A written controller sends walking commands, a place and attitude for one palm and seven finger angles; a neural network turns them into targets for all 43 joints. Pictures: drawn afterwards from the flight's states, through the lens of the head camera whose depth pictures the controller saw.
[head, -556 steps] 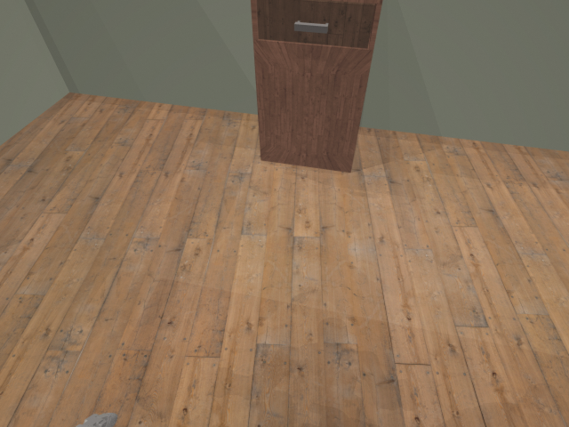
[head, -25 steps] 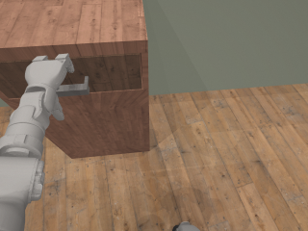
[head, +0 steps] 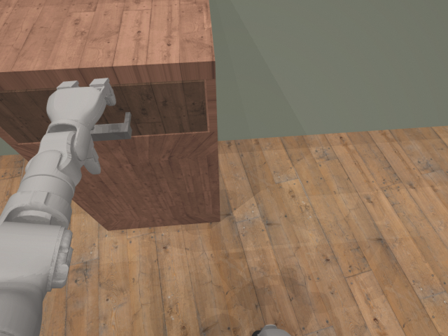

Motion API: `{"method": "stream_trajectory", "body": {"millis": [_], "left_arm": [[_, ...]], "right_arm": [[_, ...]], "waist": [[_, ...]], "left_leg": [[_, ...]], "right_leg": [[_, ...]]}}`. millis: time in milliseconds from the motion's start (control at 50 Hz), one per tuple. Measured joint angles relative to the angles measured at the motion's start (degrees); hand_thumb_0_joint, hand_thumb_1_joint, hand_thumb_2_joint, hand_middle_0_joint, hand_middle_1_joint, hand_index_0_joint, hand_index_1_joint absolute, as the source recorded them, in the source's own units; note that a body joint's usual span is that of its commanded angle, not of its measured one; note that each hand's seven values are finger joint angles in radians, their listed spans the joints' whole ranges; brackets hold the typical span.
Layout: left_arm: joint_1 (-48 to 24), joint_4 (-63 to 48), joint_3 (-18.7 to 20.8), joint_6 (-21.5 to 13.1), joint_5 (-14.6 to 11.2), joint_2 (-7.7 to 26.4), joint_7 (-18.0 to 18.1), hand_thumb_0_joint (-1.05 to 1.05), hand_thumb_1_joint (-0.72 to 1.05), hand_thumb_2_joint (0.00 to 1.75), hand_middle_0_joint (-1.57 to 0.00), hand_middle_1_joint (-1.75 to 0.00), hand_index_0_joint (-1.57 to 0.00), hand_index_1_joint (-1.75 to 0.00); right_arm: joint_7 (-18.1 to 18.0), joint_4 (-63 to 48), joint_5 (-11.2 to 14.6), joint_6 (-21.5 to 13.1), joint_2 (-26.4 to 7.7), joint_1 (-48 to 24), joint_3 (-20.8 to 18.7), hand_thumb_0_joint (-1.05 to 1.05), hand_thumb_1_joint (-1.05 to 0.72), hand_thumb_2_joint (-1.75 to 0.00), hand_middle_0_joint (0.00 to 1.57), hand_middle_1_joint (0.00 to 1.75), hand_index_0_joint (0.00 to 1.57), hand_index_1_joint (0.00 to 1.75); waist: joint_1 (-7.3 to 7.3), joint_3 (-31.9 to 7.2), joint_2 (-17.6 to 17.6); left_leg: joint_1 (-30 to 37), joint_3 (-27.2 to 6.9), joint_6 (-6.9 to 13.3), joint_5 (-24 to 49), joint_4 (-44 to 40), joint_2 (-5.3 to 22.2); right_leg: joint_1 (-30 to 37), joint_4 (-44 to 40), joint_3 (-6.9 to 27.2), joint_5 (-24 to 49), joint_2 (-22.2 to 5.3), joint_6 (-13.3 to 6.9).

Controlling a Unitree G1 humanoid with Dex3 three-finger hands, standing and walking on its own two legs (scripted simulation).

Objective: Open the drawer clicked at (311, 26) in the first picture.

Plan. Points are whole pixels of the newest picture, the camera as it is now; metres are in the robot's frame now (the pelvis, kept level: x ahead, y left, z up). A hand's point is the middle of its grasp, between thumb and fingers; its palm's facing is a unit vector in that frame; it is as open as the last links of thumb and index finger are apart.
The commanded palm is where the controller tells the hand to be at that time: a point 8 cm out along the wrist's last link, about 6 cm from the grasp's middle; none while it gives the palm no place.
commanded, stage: move the hooked fingers above the handle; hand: left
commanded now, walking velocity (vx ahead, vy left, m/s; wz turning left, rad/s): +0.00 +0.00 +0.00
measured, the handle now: (100, 125) +0.55 +0.24 +0.00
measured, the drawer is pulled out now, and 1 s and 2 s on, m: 0.00 0.00 0.00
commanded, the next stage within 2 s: lower the fingers behind the handle in 0.08 s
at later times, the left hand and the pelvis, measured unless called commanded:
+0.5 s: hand (89, 134) +0.50 +0.24 +0.03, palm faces -0.08 -0.03 -1.00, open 13.8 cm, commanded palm +0.48 +0.25 +0.09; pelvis +0.00 +0.01 -0.01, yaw +0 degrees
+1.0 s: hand (93, 145) +0.49 +0.25 +0.00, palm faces -0.08 -0.04 -1.00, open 13.8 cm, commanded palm +0.48 +0.24 +0.06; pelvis -0.01 +0.02 -0.02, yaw +0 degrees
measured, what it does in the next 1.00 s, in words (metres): stands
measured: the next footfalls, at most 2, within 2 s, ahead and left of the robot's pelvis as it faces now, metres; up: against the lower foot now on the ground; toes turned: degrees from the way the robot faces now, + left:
none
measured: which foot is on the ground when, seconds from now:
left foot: down 0.00-1.00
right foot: down 0.00-1.00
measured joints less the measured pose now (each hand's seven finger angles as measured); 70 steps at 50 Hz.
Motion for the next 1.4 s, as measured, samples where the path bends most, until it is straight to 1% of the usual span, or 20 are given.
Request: {"method": "stream_trajectory", "body": {"millis": [120, 240, 300, 400, 500, 600, 680, 840, 1100, 1200, 1300, 1400], "left_arm": [[1.21, -1.05, 1.19, -1.52, 0.16, 1.59, 0.0, 0.0, -0.49, 0.3, -0.32, -1.2, -0.32, -1.2], [0.12, 0.14, 0.34, -1.63, -0.28, 2.38, 0.18, 0.0, -0.49, 0.3, -0.32, -1.2, -0.31, -1.2], [-0.71, 1.3, 0.11, -1.69, -0.41, 2.53, -0.24, 0.0, -0.49, 0.3, -0.32, -1.2, -0.31, -1.2], [-0.69, 1.79, 1.14, -3.23, 0.08, 3.05, -0.63, 0.0, -0.49, 0.3, -0.32, -1.2, -0.31, -1.2], [0.59, 0.56, 2.26, -4.3, 0.57, 2.89, 1.08, 0.0, -0.49, 0.3, -0.32, -1.2, -0.31, -1.2], [1.05, 0.86, 2.17, -3.07, 0.94, 2.33, 2.97, 0.0, -0.49, 0.3, -0.32, -1.2, -0.31, -1.2], [0.65, 2.06, 1.72, -2.16, 0.96, 2.26, 3.08, 0.0, -0.49, 0.3, -0.32, -1.2, -0.31, -1.2], [0.05, 2.19, 1.19, -3.18, 0.9, 1.87, 3.24, 0.0, -0.49, 0.3, -0.32, -1.2, -0.32, -1.2], [-0.26, 3.37, 1.01, -1.51, 1.76, 0.67, 5.74, 0.0, -0.49, 0.3, -0.32, -1.2, -0.31, -1.2], [-1.08, 4.41, 1.01, -0.78, 2.04, 0.96, 6.34, 0.0, -0.49, 0.3, -0.32, -1.2, -0.31, -1.2], [-2.48, 5.87, 1.14, -0.46, 2.17, 1.78, 6.11, 0.0, -0.49, 0.3, -0.32, -1.2, -0.31, -1.2], [-2.73, 5.34, 1.79, -1.0, 2.03, 2.36, 6.23, 0.0, -0.49, 0.3, -0.32, -1.2, -0.32, -1.2]], "right_arm": [[-0.44, 0.74, -0.05, -0.1, 0.01, 1.07, -0.29, 0.01, -0.9, -0.9, 0.2, 0.3, 0.2, 0.3], [-0.46, 1.89, 0.1, -0.22, -0.39, 1.74, -0.61, 0.01, -0.9, -0.9, 0.2, 0.3, 0.2, 0.3], [-0.47, 2.08, 0.11, -0.37, -0.57, 1.7, -0.57, 0.01, -0.9, -0.9, 0.2, 0.3, 0.2, 0.3], [-0.62, 1.57, -0.17, -0.59, -0.7, 1.58, -0.43, 0.01, -0.9, -0.9, 0.2, 0.3, 0.2, 0.3], [-0.23, 1.37, -0.83, -0.6, -0.61, 1.78, -0.77, 0.01, -0.9, -0.9, 0.2, 0.3, 0.2, 0.3], [0.41, 1.94, -1.19, -0.42, -0.29, 1.62, -0.79, 0.01, -0.9, -0.9, 0.2, 0.3, 0.2, 0.3], [0.59, 2.24, -1.14, -0.35, 0.19, 1.32, -0.4, 0.01, -0.9, -0.9, 0.2, 0.3, 0.2, 0.3], [0.78, 2.38, -1.52, -0.44, 0.78, 1.63, -0.2, 0.01, -0.9, -0.9, 0.2, 0.3, 0.21, 0.3], [1.44, 2.59, -1.97, -0.43, 0.65, 1.81, -0.13, 0.01, -0.9, -0.9, 0.2, 0.3, 0.21, 0.3], [1.26, 2.59, -1.99, -0.75, 0.5, 1.65, 0.06, 0.01, -0.9, -0.9, 0.2, 0.3, 0.2, 0.3], [0.87, 2.45, -1.99, -1.19, 0.23, 1.43, 0.41, 0.01, -0.9, -0.9, 0.2, 0.3, 0.2, 0.3], [0.71, 2.47, -2.21, -1.5, 0.03, 1.6, 0.32, 0.01, -0.9, -0.9, 0.2, 0.3, 0.2, 0.3]], "waist": [[-0.03, 0.4, 0.03], [-0.02, 0.38, 0.0], [-0.26, 0.41, -0.21], [-0.98, 0.17, -0.66], [-1.09, -0.46, -0.75], [-0.97, -0.83, -0.56], [-1.14, -0.8, -0.59], [-1.33, -1.25, -0.51], [-2.02, -1.52, -0.11], [-2.52, -1.44, -0.04], [-3.1, -1.27, -0.02], [-3.11, -1.53, 0.05]], "left_leg": [[-0.42, -0.11, -0.14, 0.01, 0.11, 0.13], [-0.97, -0.49, -0.13, -0.06, 0.4, 0.08], [-1.43, -0.52, -0.04, -0.1, 0.63, 0.05], [-2.95, -0.29, 0.14, -0.51, 1.68, 0.09], [-4.91, -0.09, 0.39, -1.33, 3.44, 0.13], [-6.44, -0.18, 0.69, -2.01, 4.98, 0.03], [-7.18, -0.33, 0.91, -2.27, 5.73, -0.07], [-8.98, -0.61, 1.2, -2.99, 7.62, -0.19], [-12.34, -0.77, 1.26, -4.02, 10.79, 0.0], [-13.68, -0.92, 1.12, -4.15, 11.71, 0.1], [-15.33, -1.08, 0.96, -4.29, 12.71, 0.19], [-17.03, -1.16, 0.76, -4.7, 13.95, 0.42]], "right_leg": [[-0.43, 0.19, -0.08, -0.07, 0.13, -0.15], [-0.67, 0.16, -0.43, -0.11, 0.07, -0.14], [-1.04, 0.23, -0.45, -0.06, 0.03, -0.07], [-2.55, 0.97, -0.16, -0.17, 0.05, 0.11], [-4.41, 2.29, 0.14, -0.63, 0.03, 0.37], [-5.67, 3.33, 0.13, -1.04, -0.12, 0.67], [-6.16, 3.7, 0.02, -1.13, -0.24, 0.86], [-7.55, 4.96, -0.14, -1.56, -0.41, 1.11], [-10.84, 7.91, -0.09, -2.44, -0.32, 1.12], [-12.24, 9.0, -0.17, -2.69, -0.26, 0.96], [-13.98, 10.23, -0.26, -2.99, -0.2, 0.76], [-15.8, 11.61, -0.25, -3.45, -0.01, 0.56]]}}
